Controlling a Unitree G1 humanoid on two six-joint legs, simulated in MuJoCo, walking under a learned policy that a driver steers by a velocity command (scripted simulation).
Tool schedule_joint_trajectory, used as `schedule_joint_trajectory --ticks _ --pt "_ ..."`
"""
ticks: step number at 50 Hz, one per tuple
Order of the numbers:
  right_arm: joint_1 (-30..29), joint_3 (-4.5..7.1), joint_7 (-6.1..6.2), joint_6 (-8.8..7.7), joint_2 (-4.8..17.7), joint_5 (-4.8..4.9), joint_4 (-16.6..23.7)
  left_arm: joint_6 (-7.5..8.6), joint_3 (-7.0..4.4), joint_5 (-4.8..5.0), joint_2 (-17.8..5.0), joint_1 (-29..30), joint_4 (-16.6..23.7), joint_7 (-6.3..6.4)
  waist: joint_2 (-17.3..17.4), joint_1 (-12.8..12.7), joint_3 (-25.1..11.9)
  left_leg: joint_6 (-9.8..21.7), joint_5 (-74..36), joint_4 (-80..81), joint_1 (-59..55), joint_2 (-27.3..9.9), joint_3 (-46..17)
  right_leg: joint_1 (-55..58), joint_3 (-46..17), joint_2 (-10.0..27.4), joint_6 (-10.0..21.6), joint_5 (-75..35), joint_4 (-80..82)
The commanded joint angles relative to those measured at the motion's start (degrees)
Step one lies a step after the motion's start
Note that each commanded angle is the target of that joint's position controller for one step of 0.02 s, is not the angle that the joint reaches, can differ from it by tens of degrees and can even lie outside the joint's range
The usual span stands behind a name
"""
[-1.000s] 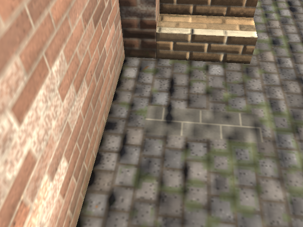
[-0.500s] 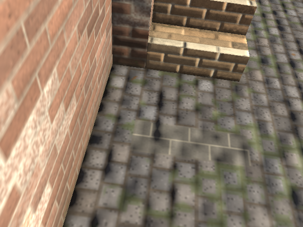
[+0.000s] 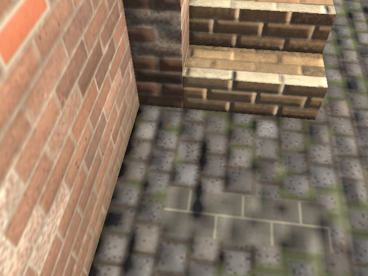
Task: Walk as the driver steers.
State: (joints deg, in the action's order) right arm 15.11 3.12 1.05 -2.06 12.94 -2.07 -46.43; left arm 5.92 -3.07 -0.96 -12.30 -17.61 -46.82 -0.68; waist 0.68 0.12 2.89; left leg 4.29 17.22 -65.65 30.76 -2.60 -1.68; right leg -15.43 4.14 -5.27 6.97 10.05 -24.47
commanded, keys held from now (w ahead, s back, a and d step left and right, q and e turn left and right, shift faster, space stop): w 1.00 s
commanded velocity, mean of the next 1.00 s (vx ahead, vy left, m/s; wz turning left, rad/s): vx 0.50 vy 0.00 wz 0.00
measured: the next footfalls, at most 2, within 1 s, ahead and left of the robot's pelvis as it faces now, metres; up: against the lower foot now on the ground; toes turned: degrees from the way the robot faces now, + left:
left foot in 0.38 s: +0.35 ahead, +0.08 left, +0.00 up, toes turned +2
right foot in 0.84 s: +0.61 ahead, -0.20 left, +0.00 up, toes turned -2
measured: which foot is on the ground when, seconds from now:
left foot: up 0.00-0.36, down 0.38-0.84, up 0.86-1.00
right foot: down 0.00-0.40, up 0.42-0.82, down 0.84-1.00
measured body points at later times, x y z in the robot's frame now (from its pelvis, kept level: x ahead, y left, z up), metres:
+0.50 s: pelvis +0.26 -0.01 +0.00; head +0.28 -0.01 +0.45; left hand +0.27 +0.25 -0.14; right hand +0.37 -0.27 -0.12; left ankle +0.31 +0.07 -0.74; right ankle +0.16 -0.10 -0.65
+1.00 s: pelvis +0.54 -0.13 +0.01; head +0.56 -0.15 +0.45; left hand +0.64 +0.12 -0.11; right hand +0.60 -0.39 -0.14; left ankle +0.47 +0.02 -0.64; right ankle +0.57 -0.20 -0.74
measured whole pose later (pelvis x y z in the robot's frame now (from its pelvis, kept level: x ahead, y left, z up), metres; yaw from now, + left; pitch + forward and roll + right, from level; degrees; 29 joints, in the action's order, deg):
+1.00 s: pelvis +0.54 -0.13 +0.01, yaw -1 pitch +1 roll +1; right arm 16.4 2.9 -0.2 -3.7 14.4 -0.7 -49.1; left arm 6.0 -2.1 -2.2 -12.3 -13.1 -48.8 -0.9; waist 1.7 -0.1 2.3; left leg 3.4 15.0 -66.4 25.3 -2.5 -0.4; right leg -15.1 2.2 -2.7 4.3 9.0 -23.1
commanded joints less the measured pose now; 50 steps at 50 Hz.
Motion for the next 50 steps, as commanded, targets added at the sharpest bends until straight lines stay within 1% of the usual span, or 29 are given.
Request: schedule_joint_trajectory --ticks 1,6,10,13,14,16,18,19,20,21,22,24,25,27,28,32,34,37,39,40,41,42,43,44,45,46,47,48,50 --pt "6.8 0.37 -0.24 1.61 1.1 -0.71 0.3 2.0 -1.24 0.14 -6.3 -2.8 1.9 -0.32 -3.2 2.6 -3.3 -0.9 -4.9 5.0 -0.8 -0.4 -0.9 1.7 -14.7 15.8 4.4 -16.3 13.8" --pt "-7.0 0.06 -0.71 1.18 2.2 -0.1 3.2 1.03 -0.76 1.1 -6.7 -7.7 -0.5 0.3 -3.8 -2.0 -0.3 -2.8 -16.2 19.4 5.0 -0.6 1.7 9.0 -10.9 13.5 0.3 -19.7 15.0" --pt "-13.4 -0.76 -0.76 0.48 2.6 0.61 3.9 0.95 -0.86 0.71 -8.0 -12.7 -3.1 1.17 -3.5 -4.4 1.8 -2.8 -17.1 27.1 7.2 0.3 2.2 15.4 -11.9 14.6 1.2 -20.7 15.0" --pt "-17.3 -1.23 -0.8 -0.37 3.0 0.57 4.5 0.84 -0.58 0.34 -7.7 -14.9 -5.1 1.57 -2.8 -5.7 2.7 -1.9 -14.8 31.1 7.8 1.0 4.1 20.4 -11.3 15.0 2.1 -28.3 13.0" --pt "-18.5 -1.05 -0.7 -0.44 3.4 0.67 5.2 1.07 -0.18 0.73 -7.6 -14.7 -5.6 1.66 -3.3 -5.9 3.0 -1.5 -12.4 31.4 6.6 2.1 6.1 20.5 -10.9 14.6 2.9 -32.1 11.8" --pt "-14.7 -0.83 -0.15 -0.78 3.8 0.6 4.3 1.46 -0.1 0.8 -8.9 -13.3 -6.3 1.67 -4.0 -3.6 0.6 0.3 -8.1 33.9 -1.5 4.8 8.1 20.1 -9.2 14.1 2.6 -48.0 6.1" --pt "-2.5 0.48 0.75 -1.55 6.3 -0.38 0.6 1.46 -0.71 0.91 -11.7 -10.9 -6.7 1.76 -4.8 2.0 -5.3 3.0 -6.3 36.6 -15.3 6.1 6.8 18.0 -8.4 13.3 1.3 -56.5 -6.3" --pt "8.9 1.62 1.39 -2.18 8.9 -1.49 -1.9 1.67 -0.61 1.75 -11.9 -6.9 -5.5 1.68 -2.5 8.3 -10.0 6.4 -5.5 40.1 -30.2 -0.3 -0.8 7.5 -6.9 12.0 0.5 -46.7 -18.9" --pt "18.1 3.43 2.22 -2.07 15.0 -2.6 -2.8 1.45 0.53 3.32 -6.8 -11.7 -4.6 0.92 6.8 9.2 -18.2 16.1 8.4 44.7 -44.3 -17.2 -25.6 -8.7 -3.7 3.5 -2.1 -18.4 -43.3" --pt "14.3 2.91 1.61 -1.69 12.7 -1.33 -3.4 1.38 0.31 1.17 -7.3 -11.3 -4.4 0.43 8.4 6.3 -14.5 19.2 12.8 52.5 -42.7 -22.5 -41.7 -21.3 -6.3 -1.5 -2.0 19.4 -52.9" --pt "8.5 2.4 0.85 -1.58 10.9 0.17 -2.3 1.52 0.22 -0.28 -8.0 -5.4 -2.1 -0.08 4.5 4.8 -6.2 16.7 16.9 53.4 -36.4 -19.1 -33.5 -26.5 -10.0 2.8 -1.1 14.9 -52.7" --pt "1.7 1.31 0.86 -1.8 6.7 0.53 -0.9 1.16 0.36 -0.34 -6.8 -2.4 -1.0 -0.68 0.8 1.0 -0.5 11.7 5.7 56.1 -26.6 -14.3 -21.2 -24.1 -9.7 6.1 -2.0 9.1 -43.5" --pt "1.6 0.88 1.26 -2.27 5.8 0.48 -1.2 0.18 0.38 -1.1 -6.4 -2.1 -0.9 -0.77 0.2 -0.1 0.7 10.2 -0.3 57.1 -23.8 -12.6 -17.6 -22.2 -9.2 6.9 -3.3 7.8 -40.1" --pt "3.6 1.03 1.39 -3.41 6.7 0.84 -2.1 -1.48 0.63 -1.72 -4.9 -2.6 -1.1 -1.03 1.0 -1.0 0.0 9.4 -9.6 57.8 -21.6 -11.2 -12.1 -19.4 -6.9 7.2 -4.8 6.0 -36.3" --pt "4.7 1.62 1.11 -3.59 8.3 1.15 -2.7 -1.88 0.68 -1.75 -4.3 -2.3 -0.8 -1.27 2.4 -1.5 0.4 9.3 -10.9 58.8 -19.7 -10.8 -9.8 -18.2 -6.0 8.2 -5.2 4.5 -33.5" --pt "6.3 2.19 0.66 -3.89 9.2 1.82 -3.0 -2.45 0.78 -1.03 -3.6 6.8 2.5 -2.52 5.7 0.1 2.1 5.5 -8.4 60.5 -16.0 -7.4 -3.7 -13.9 -3.6 9.1 -6.1 -6.8 -19.8" --pt "7.0 2.35 0.26 -4.11 9.1 2.59 -2.8 -2.3 0.7 -1.0 -3.8 13.3 4.5 -2.57 4.8 1.4 2.3 4.5 -7.3 60.2 -17.8 -8.1 -3.0 -12.8 -3.0 8.7 -6.2 -11.0 -14.7" --pt "8.6 2.77 0.32 -4.04 11.0 2.35 -2.6 -1.82 0.33 -1.15 -4.9 16.4 6.2 -2.4 4.8 1.7 2.7 3.7 -9.1 57.4 -22.3 -10.9 -3.5 -12.3 -3.3 8.5 -4.9 -9.1 -10.1" --pt "8.9 2.62 0.27 -3.69 10.4 1.67 -2.7 -1.85 -0.14 -1.82 -5.7 16.4 6.2 -2.83 7.0 1.3 2.5 3.1 -16.0 52.9 -24.8 -11.1 -1.6 -9.0 -2.2 6.9 -3.3 -2.7 -6.2" --pt "9.7 2.87 -0.4 -3.52 10.9 1.64 -2.7 -1.34 -0.6 -2.09 -6.2 12.9 5.4 -2.48 5.8 -0.7 0.5 2.7 -23.5 46.7 -24.1 -10.3 -0.4 -2.9 -1.2 5.3 -2.1 -1.5 -4.6" --pt "10.4 2.58 -0.68 -3.16 10.1 1.35 -2.6 -0.78 -1.43 -2.46 -7.6 4.9 2.4 -2.09 3.2 -4.1 -3.7 1.9 -29.6 35.5 -22.8 -7.4 2.1 6.1 -1.0 3.4 -0.8 0.4 -2.6" --pt "10.3 1.29 -0.84 -3.02 7.0 1.43 -1.6 -0.26 -2.13 -3.62 -10.8 -5.1 0.5 -1.46 -3.4 -8.5 -10.9 0.6 -19.2 19.2 -14.6 -4.5 4.8 18.8 -10.0 11.3 0.9 8.4 -0.7" --pt "15.6 -0.61 -0.97 -2.98 0.0 3.27 1.0 -0.12 -3.86 -4.22 -18.6 -10.5 0.1 -0.75 -21.7 -7.2 -18.2 -1.2 12.0 -2.1 4.7 5.0 7.0 33.1 -37.3 28.6 7.9 15.9 7.3" --pt "15.3 0.44 -0.39 -2.62 4.9 1.86 -1.4 -0.69 -3.93 -2.24 -16.8 -8.8 -0.4 -0.28 -14.9 -6.4 -17.2 0.2 10.9 -8.3 7.0 4.5 -3.5 28.3 -45.9 27.6 8.1 17.8 12.0" --pt "8.9 0.92 -0.49 -2.62 6.8 2.02 -0.5 -0.63 -2.69 -1.28 -12.3 -2.7 0.2 -0.28 -8.9 -4.2 -9.1 0.8 4.0 -9.0 8.7 0.7 -3.9 21.2 -34.8 24.1 5.3 15.3 10.2" --pt "6.3 1.02 -0.76 -3.37 7.2 2.21 0.1 -0.4 -1.99 -1.11 -9.6 -0.2 0.7 -0.16 -5.3 -3.1 -6.2 0.7 -0.8 -5.7 6.5 -1.0 -2.9 15.7 -28.5 21.9 3.8 7.3 11.0" --pt "6.1 1.07 -0.9 -3.1 7.0 2.25 -0.6 0.07 -1.18 -1.58 -7.8 1.4 0.8 0.14 -5.3 -1.9 -5.5 0.3 -2.7 -4.5 4.5 -2.3 -1.8 13.3 -24.7 20.1 2.2 1.5 11.8" --pt "6.8 0.89 -1.15 -2.32 6.3 1.38 -1.0 0.5 -0.65 -1.27 -6.7 2.1 0.5 0.34 -6.3 -0.7 -5.0 -0.4 -3.9 -2.8 2.4 -2.8 -1.5 11.2 -21.7 18.7 1.5 -2.9 12.8" --pt "5.8 0.92 -1.56 -0.87 5.4 0.66 -1.3 1.9 -0.4 -0.48 -6.8 0.2 -1.3 0.16 -5.2 0.1 -4.5 -1.3 -5.0 -1.3 1.2 -1.9 -0.2 11.0 -18.2 17.7 1.6 -14.6 13.4"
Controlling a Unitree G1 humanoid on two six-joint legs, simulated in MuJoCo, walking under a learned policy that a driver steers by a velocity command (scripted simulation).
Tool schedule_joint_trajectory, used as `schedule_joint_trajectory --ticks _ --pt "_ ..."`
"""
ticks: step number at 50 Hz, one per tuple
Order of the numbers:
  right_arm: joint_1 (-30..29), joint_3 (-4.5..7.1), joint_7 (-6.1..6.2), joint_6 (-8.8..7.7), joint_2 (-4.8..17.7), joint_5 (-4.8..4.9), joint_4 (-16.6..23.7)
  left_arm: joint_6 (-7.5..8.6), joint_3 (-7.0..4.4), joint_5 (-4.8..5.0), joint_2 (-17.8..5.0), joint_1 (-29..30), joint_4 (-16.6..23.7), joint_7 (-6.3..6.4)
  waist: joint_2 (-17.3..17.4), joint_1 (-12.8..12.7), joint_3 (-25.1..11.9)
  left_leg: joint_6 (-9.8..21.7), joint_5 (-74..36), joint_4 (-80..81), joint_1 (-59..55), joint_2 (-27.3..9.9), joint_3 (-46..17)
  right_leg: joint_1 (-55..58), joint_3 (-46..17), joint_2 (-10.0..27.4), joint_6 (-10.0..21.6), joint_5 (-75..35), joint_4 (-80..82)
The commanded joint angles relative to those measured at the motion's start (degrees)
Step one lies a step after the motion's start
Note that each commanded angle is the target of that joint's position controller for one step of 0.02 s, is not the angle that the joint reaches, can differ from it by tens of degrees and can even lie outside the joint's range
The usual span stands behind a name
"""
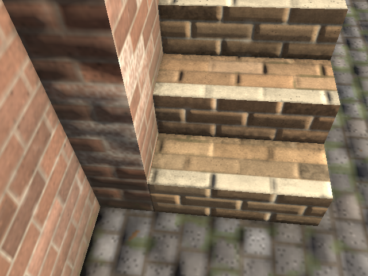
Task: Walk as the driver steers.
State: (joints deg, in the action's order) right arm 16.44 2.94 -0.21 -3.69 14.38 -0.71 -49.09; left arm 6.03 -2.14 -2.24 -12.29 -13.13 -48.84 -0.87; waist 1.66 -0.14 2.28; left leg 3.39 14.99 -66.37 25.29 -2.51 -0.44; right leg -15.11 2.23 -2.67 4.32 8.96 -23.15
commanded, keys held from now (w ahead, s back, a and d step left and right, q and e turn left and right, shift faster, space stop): w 0.72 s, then no key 0.28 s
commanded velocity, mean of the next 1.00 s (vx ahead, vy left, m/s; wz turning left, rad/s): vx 0.36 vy -0.11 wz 0.00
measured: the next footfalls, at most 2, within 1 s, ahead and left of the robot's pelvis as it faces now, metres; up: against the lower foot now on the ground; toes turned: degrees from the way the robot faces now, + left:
left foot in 0.32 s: +0.32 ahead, +0.08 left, +0.00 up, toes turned +3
right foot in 0.74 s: +0.40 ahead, -0.27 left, +0.00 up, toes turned +1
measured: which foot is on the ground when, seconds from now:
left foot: up 0.00-0.30, down 0.32-0.74, up 0.76-1.00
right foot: down 0.00-0.32, up 0.34-0.72, down 0.74-1.00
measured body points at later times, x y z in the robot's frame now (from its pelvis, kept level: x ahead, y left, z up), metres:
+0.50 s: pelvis +0.22 -0.04 +0.00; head +0.25 +0.00 +0.45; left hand +0.25 +0.23 -0.16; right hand +0.29 -0.34 -0.10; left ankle +0.28 +0.08 -0.74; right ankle +0.19 -0.18 -0.67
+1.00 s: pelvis +0.36 -0.17 +0.01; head +0.38 -0.20 +0.45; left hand +0.45 +0.08 -0.11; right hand +0.43 -0.41 -0.16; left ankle +0.37 -0.05 -0.72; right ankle +0.36 -0.26 -0.74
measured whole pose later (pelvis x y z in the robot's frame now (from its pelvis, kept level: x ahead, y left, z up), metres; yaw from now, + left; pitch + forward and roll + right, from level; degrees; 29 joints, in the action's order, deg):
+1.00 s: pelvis +0.36 -0.17 +0.01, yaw +0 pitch +0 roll +1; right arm 9.9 0.5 2.7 -0.5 12.3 -0.7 -58.0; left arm 5.0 1.2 -0.7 -11.8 -9.9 -56.7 1.1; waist 3.6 0.6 2.2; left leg -0.3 17.0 -35.8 17.9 0.2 1.9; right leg -9.2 0.0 -1.2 2.3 10.0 -19.4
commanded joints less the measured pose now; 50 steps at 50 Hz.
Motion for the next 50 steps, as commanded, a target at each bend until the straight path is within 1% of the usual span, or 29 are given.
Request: schedule_joint_trajectory --ticks 1,4,8,13,14,15,16,17,18,19,20,22,25,28,30,32,35,36,37,38,39,40,41,42,43,44,45,48,50 --pt "3.6 1.14 -0.41 1.29 3.8 -0.81 1.2 2.33 -1.32 1.35 -7.2 -5.4 -0.2 0.21 -5.9 0.6 -3.4 -0.8 -3.3 1.0 7.3 -1.9 -1.0 11.5 -14.3 14.6 4.4 -18.0 12.2" --pt "-4.3 0.96 -1.09 1.32 3.0 -0.6 2.8 2.48 -0.96 2.25 -7.1 -8.4 -2.7 0.1 -5.4 -0.9 -1.3 -2.5 -6.2 8.1 9.5 -1.8 0.6 12.3 -9.3 13.4 4.1 -22.8 13.9" --pt "-13.5 -0.49 -1.0 0.68 1.7 0.55 4.7 1.94 -0.39 1.8 -7.3 -8.7 -5.5 0.08 -6.9 -2.7 1.8 -3.6 -11.9 27.7 3.4 -0.3 3.7 10.3 -6.6 10.3 4.9 -21.0 16.6" --pt "-15.0 -0.55 0.09 -0.35 4.4 0.45 4.8 2.11 -0.93 1.76 -9.9 -10.8 -9.0 1.12 -4.5 -2.8 2.0 -0.6 -12.2 36.8 -0.8 1.3 3.8 16.7 -7.0 12.3 5.9 -34.0 12.6" --pt "-4.1 1.11 3.02 -0.42 8.7 0.56 2.2 -0.57 -1.71 1.84 -11.5 -10.1 -9.3 -0.21 -11.8 0.9 -2.1 -0.4 -8.9 38.5 -10.4 3.5 4.2 15.8 -2.3 3.5 5.4 -32.0 2.3" --pt "4.0 1.93 5.22 -0.82 10.8 -0.22 -1.0 -1.59 -1.51 1.66 -10.8 -9.7 -9.0 -0.79 -9.7 4.1 -4.2 0.2 -14.7 42.9 -20.1 2.5 5.5 10.1 -0.5 1.0 4.1 -28.3 -7.2" --pt "12.2 3.26 6.42 -1.04 14.9 -1.92 -2.5 -1.8 -0.92 1.75 -8.7 -9.7 -7.5 -0.39 -2.1 7.5 -8.0 2.9 -10.8 42.6 -31.5 -9.7 -7.0 -1.2 -1.2 -0.2 2.8 -13.6 -20.4" --pt "13.9 4.29 7.27 -0.42 21.2 -2.33 -1.7 -2.13 -0.27 1.2 -4.1 -17.2 -6.1 -0.35 11.0 3.0 -13.1 11.5 -20.5 47.1 -37.5 -30.3 -34.1 -12.4 -1.7 -5.7 0.9 25.8 -36.7" --pt "8.4 4.46 6.88 0.3 20.0 0.3 -1.5 -3.12 -1.33 0.46 -9.4 -17.4 -9.0 -0.71 9.9 2.3 -14.6 16.5 -2.0 53.4 -31.6 -29.1 -42.6 -15.3 -8.9 -2.9 1.0 21.7 -44.9" --pt "2.6 3.13 6.22 0.62 14.4 1.09 -0.7 -3.74 -1.94 -0.65 -12.1 -12.2 -8.4 -1.15 5.0 0.8 -8.5 14.3 9.3 55.4 -24.7 -25.2 -34.1 -16.2 -9.7 0.9 0.1 15.1 -45.8" --pt "-1.1 2.35 5.48 0.45 11.3 1.32 -0.7 -3.78 -1.87 -1.46 -11.9 -7.9 -7.2 -1.49 2.5 0.1 -5.0 11.7 5.4 55.9 -19.9 -21.0 -25.9 -15.3 -8.9 2.4 -1.2 10.5 -43.6" --pt "-1.9 1.68 4.84 -0.45 9.9 0.72 -2.2 -4.42 -0.7 -1.97 -8.9 -6.3 -7.4 -1.73 2.7 -0.2 -3.2 9.9 -11.0 54.8 -16.8 -15.8 -14.9 -12.8 -8.1 3.3 -2.9 6.6 -41.3" --pt "-1.4 1.35 3.36 -0.71 10.3 -0.09 -3.8 -5.59 0.8 -0.71 -5.6 -6.1 -6.9 -2.47 6.1 -0.5 -2.8 8.8 -22.4 53.4 -15.4 -13.0 -6.4 -11.2 -5.1 3.4 -3.8 7.3 -31.7" --pt "0.3 2.24 2.74 -0.22 12.7 -0.44 -5.0 -6.49 1.98 -0.33 -5.0 -0.2 -4.0 -3.38 10.2 1.1 -1.3 7.5 -10.1 57.0 -11.5 -12.1 -4.7 -7.9 -2.9 4.4 -4.5 3.7 -20.3" --pt "-1.6 2.92 2.23 -0.14 13.7 0.12 -4.2 -7.04 1.77 -0.45 -6.2 1.2 -3.3 -3.4 11.7 0.6 -0.8 5.5 -3.4 56.7 -10.0 -11.5 -4.3 -5.1 -1.8 4.3 -5.0 0.3 -14.4" --pt "-1.1 4.05 2.58 0.03 15.7 -0.05 -3.7 -7.2 1.27 -0.19 -7.6 2.8 -2.6 -3.67 11.5 0.8 -0.2 4.4 2.1 57.0 -7.6 -12.5 -5.1 -1.3 -1.8 4.2 -5.0 0.0 -10.9" --pt "-4.1 4.71 2.67 0.61 15.6 -0.46 -3.0 -6.84 0.37 0.35 -8.6 1.7 -3.1 -2.89 11.0 -0.6 0.5 3.0 5.4 53.6 -5.5 -13.2 -5.9 3.2 -1.8 5.5 -3.6 -0.1 -5.1" --pt "-3.3 4.46 2.56 1.1 14.3 -0.68 -3.3 -6.73 -0.02 0.1 -9.3 0.2 -3.8 -2.7 8.8 -1.2 -0.4 2.1 4.7 49.1 -5.9 -11.6 -4.7 5.5 -0.8 4.2 -2.5 2.9 -2.8" --pt "-1.0 1.66 0.53 0.88 4.5 -0.07 -4.9 -3.45 0.07 -1.13 -9.4 -6.8 -5.8 -1.2 4.8 -5.1 -8.3 -0.2 13.5 34.2 -3.0 -0.9 3.6 16.2 -4.6 5.9 -4.3 10.3 0.7" --pt "-2.8 -0.56 0.31 1.17 -2.9 -1.18 -1.8 -2.06 -1.51 -1.81 -18.4 -12.5 -7.0 0.04 -15.8 -6.3 -4.7 -1.8 20.2 17.6 10.2 5.3 5.7 16.1 -25.6 21.5 -5.4 24.2 13.8" --pt "4.2 0.17 0.92 1.88 0.4 -0.76 -3.3 -1.84 -3.68 0.15 -25.8 -9.6 -7.3 1.2 -22.8 -2.0 -5.1 -0.3 14.0 10.0 10.2 4.4 -0.4 11.0 -39.4 26.6 -0.6 30.7 22.7" --pt "4.0 1.23 1.08 2.01 5.6 -0.92 -4.6 -1.67 -2.26 0.89 -19.0 -1.3 -5.1 1.34 -16.4 1.6 -1.4 0.3 7.3 8.6 7.6 0.8 -2.0 7.5 -32.2 22.4 -0.4 24.0 20.4" --pt "2.7 1.37 0.73 1.58 6.8 -0.62 -5.4 -1.14 -0.68 1.48 -12.2 3.4 -3.9 0.91 -12.7 2.8 0.1 -0.3 3.2 11.4 5.3 -0.8 -2.1 6.6 -21.4 17.1 -1.3 7.2 15.9" --pt "2.7 1.06 1.0 1.26 5.9 -0.75 -6.5 -0.63 0.45 1.56 -8.2 5.7 -3.4 0.93 -12.4 3.5 -1.6 -1.7 1.4 11.9 3.3 -1.2 -0.8 9.1 -14.6 14.7 -1.3 -15.8 11.9" --pt "2.8 0.72 1.14 1.3 5.2 -1.08 -7.5 0.03 1.5 1.32 -5.9 5.9 -3.3 1.37 -11.0 3.6 -4.6 -2.6 0.2 12.4 -0.5 -1.0 -0.2 10.1 -9.4 13.8 -0.4 -37.3 7.9" --pt "3.1 0.24 1.23 1.6 3.7 -1.34 -8.0 0.59 2.05 1.22 -5.4 5.2 -4.1 1.51 -10.9 4.3 -7.4 -3.3 0.8 14.5 -5.1 -0.2 0.0 9.5 -6.1 13.8 0.7 -50.2 5.1" --pt "2.2 -0.55 1.98 2.02 2.0 -1.19 -8.3 0.56 2.06 1.29 -5.9 4.6 -4.7 1.37 -10.8 4.2 -8.6 -3.6 2.0 17.9 -7.0 1.0 0.7 10.3 -4.9 13.9 1.9 -53.8 3.4" --pt "-2.5 -2.0 3.3 3.05 1.0 0.4 -7.8 -0.14 2.21 1.65 -6.7 3.9 -5.5 2.29 -12.9 2.0 -7.2 -4.1 2.7 30.7 -9.1 2.3 1.3 12.1 -6.8 14.7 3.8 -50.5 2.3" --pt "-3.3 -2.78 3.96 3.6 0.8 0.61 -8.3 -0.95 2.24 1.97 -6.9 3.6 -6.0 2.73 -13.3 0.9 -7.1 -3.7 1.0 38.6 -12.4 2.3 1.9 12.7 -9.0 15.3 4.0 -42.9 2.5"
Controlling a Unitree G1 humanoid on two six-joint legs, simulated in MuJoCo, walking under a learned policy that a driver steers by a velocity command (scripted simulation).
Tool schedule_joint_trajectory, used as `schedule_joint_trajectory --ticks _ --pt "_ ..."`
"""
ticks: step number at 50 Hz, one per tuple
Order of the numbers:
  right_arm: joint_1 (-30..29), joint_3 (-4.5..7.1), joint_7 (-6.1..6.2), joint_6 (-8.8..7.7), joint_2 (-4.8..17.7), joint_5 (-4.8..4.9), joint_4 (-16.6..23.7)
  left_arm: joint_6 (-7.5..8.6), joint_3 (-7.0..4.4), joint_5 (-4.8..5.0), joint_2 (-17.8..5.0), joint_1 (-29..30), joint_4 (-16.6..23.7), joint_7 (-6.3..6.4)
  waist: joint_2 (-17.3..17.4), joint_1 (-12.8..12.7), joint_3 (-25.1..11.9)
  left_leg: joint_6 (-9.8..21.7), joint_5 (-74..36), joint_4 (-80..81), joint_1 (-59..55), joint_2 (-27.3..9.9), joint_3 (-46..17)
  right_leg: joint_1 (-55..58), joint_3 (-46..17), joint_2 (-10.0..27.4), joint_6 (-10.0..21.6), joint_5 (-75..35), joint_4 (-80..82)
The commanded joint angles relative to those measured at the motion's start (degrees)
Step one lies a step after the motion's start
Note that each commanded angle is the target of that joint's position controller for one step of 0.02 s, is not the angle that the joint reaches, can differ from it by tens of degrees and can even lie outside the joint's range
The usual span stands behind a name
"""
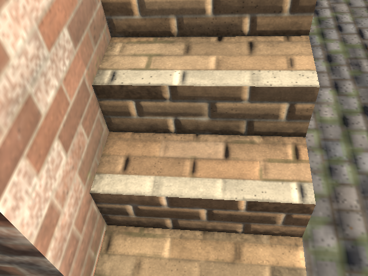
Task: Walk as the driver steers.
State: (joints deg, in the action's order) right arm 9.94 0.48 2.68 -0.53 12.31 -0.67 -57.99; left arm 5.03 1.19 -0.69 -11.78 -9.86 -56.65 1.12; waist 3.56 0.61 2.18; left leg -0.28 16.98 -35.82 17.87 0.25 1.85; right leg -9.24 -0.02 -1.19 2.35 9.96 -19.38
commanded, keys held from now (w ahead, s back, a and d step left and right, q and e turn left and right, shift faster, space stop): no key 0.92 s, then w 0.08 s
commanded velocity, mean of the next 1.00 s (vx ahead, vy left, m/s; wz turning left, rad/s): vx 0.05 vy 0.00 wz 0.00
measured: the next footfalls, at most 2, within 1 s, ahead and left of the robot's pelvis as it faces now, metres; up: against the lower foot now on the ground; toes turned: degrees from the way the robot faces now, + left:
left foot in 0.06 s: +0.07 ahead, +0.11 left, +0.00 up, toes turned +0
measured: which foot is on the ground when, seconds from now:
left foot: up 0.00-0.04, down 0.06-1.00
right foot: down 0.00-1.00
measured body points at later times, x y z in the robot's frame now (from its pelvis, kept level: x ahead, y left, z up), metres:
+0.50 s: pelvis +0.04 -0.03 +0.00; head +0.04 -0.03 +0.45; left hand +0.10 +0.23 -0.15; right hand +0.07 -0.26 -0.16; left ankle +0.03 +0.10 -0.75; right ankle +0.00 -0.09 -0.75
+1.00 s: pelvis +0.02 -0.03 +0.00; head +0.02 -0.04 +0.45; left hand +0.08 +0.22 -0.15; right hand +0.03 -0.26 -0.17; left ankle +0.03 +0.10 -0.75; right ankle +0.00 -0.09 -0.75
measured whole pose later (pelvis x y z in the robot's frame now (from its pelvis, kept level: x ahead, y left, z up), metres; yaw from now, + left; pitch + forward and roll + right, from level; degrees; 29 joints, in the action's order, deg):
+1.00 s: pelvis +0.02 -0.03 +0.00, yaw +0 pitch -1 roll +0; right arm 14.3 -2.6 3.1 -0.8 10.0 -0.6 -66.8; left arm 1.9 1.9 0.0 -13.0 -10.9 -63.8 1.6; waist 0.6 0.6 0.5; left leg -1.9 9.8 -19.1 8.1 -2.3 0.8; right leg -4.3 1.0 -5.2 5.2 11.0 -16.3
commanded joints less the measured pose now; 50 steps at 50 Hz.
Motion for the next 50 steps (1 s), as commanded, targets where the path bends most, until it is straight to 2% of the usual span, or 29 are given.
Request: schedule_joint_trajectory --ticks 1,2,3,4,5,6,7,8,11,13,23,25,29,46,47,49,50 --pt "3.6 -0.68 1.28 0.53 2.5 0.43 0.1 -0.36 -1.12 0.74 -7.6 0.8 1.7 0.9 -14.0 0.6 -6.9 0.5 -4.9 12.8 -8.6 -0.9 -0.6 5.4 -7.6 13.6 5.4 -37.5 -1.0" --pt "4.2 -1.08 1.19 0.32 2.3 0.0 -0.5 -0.65 -1.17 1.17 -8.0 1.7 1.6 0.8 -11.8 1.6 -6.7 0.9 -13.1 18.3 -14.0 -2.5 -1.8 2.2 -8.1 12.7 3.9 -27.3 -0.4" --pt "4.1 -0.9 1.07 -0.15 4.0 -0.78 -0.7 -0.61 -1.09 1.09 -7.8 1.8 1.6 0.61 -9.2 1.3 -6.0 1.2 -18.5 19.9 -18.2 -5.8 -5.4 -1.5 -8.8 10.9 2.1 -14.2 0.5" --pt "3.7 -0.76 0.89 -0.62 5.8 -1.17 -0.8 -0.64 -1.21 0.75 -7.5 0.5 1.4 0.23 -6.1 -0.3 -4.3 1.9 -23.3 19.1 -19.9 -8.9 -8.3 -4.6 -8.6 8.5 1.4 -3.5 2.1" --pt "1.1 -0.33 0.47 -0.63 7.1 0.1 -1.7 -1.08 -1.04 1.05 -5.9 -4.2 -0.6 0.12 -0.1 -3.3 -1.2 3.1 -22.0 16.0 -14.1 -7.8 -7.1 -2.1 -7.9 6.0 0.7 0.1 6.6" --pt "0.4 -0.8 -0.09 -0.73 3.6 0.46 -1.7 -1.17 -1.11 0.4 -7.5 -1.7 -1.2 0.3 -0.3 -1.0 0.8 2.3 -18.8 16.8 -11.5 -6.6 -6.4 -0.4 -7.2 6.0 0.3 -1.7 5.3" --pt "1.4 -1.22 -0.23 -1.07 1.8 0.26 -2.3 -1.29 -1.59 0.46 -8.6 -0.1 -1.2 0.38 -0.3 0.0 1.2 1.5 -18.0 17.9 -11.0 -6.2 -6.1 0.3 -7.2 6.1 0.6 -4.3 4.0" --pt "1.8 -1.23 -0.03 -1.34 1.8 0.13 -2.9 -1.3 -1.74 0.56 -8.6 0.3 -1.3 0.35 0.6 -0.2 0.5 1.2 -19.0 18.1 -11.0 -6.0 -5.9 2.0 -7.2 6.5 0.8 -7.9 3.5" --pt "2.3 -1.07 0.49 -1.72 2.4 0.51 -3.8 -1.0 -1.62 0.75 -7.6 0.5 -2.1 0.08 -0.7 -0.3 -2.2 1.2 -23.8 16.4 -13.0 -6.3 -5.1 4.3 -6.9 7.2 1.0 -17.5 2.0" --pt "2.1 -1.21 0.61 -1.72 2.2 0.72 -4.1 -1.05 -1.59 0.81 -7.3 0.6 -2.7 0.19 -1.7 -0.3 -3.3 1.1 -23.7 15.9 -13.2 -6.4 -4.8 5.2 -6.7 7.1 1.0 -19.2 1.8" --pt "1.9 -1.87 0.76 -1.06 3.1 0.44 -5.3 -2.26 -0.9 0.73 -7.5 1.1 -4.6 0.59 -4.1 -0.2 -3.0 0.7 -19.9 16.5 -12.4 -6.9 -4.7 5.8 -6.7 7.2 0.9 -20.1 2.5" --pt "3.3 -1.93 0.83 -0.94 3.1 0.46 -6.2 -2.31 -1.0 0.82 -8.3 0.4 -5.0 0.65 -3.6 -0.2 -2.3 0.5 -18.1 16.6 -11.8 -6.6 -4.5 5.5 -6.9 7.0 1.2 -17.3 3.1" --pt "3.4 -2.0 0.72 -0.68 3.1 0.27 -6.7 -2.67 -0.66 0.72 -8.2 0.3 -5.4 0.68 -3.5 -0.2 -0.8 0.2 -16.1 17.3 -11.1 -6.8 -4.7 3.9 -7.2 6.8 1.3 -13.4 4.2" --pt "5.8 -2.44 0.52 -0.58 2.3 0.25 -8.0 -2.52 -0.23 0.74 -7.6 -0.9 -5.6 0.49 -2.7 0.0 0.0 -0.1 -12.0 17.9 -9.5 -6.9 -5.1 1.8 -7.7 6.5 1.8 -6.6 6.0" --pt "5.8 -2.43 0.64 -0.66 2.3 0.24 -7.8 -2.6 -0.38 0.92 -7.9 -1.1 -5.6 0.66 -2.7 -0.3 -1.3 -0.2 -9.6 18.9 -10.2 -6.6 -5.4 1.7 -8.1 6.1 2.1 -0.4 7.7" --pt "4.0 -2.37 0.63 -0.67 2.5 0.0 -7.0 -2.65 -0.33 0.77 -7.9 0.5 -4.8 0.83 -3.7 -0.3 0.2 -0.4 -7.8 19.2 -9.7 -5.9 -5.0 -0.1 -9.3 5.9 2.2 7.5 10.6" --pt "3.6 -2.58 0.45 -0.65 1.9 -0.11 -6.9 -2.49 0.0 0.51 -7.2 1.3 -4.3 0.67 -4.2 -0.1 1.1 -0.3 -8.3 18.8 -9.3 -5.9 -4.4 -0.5 -9.6 6.3 2.3 7.4 11.1"
Velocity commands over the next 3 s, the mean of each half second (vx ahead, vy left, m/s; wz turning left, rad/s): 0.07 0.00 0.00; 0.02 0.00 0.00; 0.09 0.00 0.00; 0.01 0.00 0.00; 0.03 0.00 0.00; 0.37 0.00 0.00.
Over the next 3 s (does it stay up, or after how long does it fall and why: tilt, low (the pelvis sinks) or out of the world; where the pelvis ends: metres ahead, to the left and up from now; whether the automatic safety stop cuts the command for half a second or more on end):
stays up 0.05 -0.02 0.00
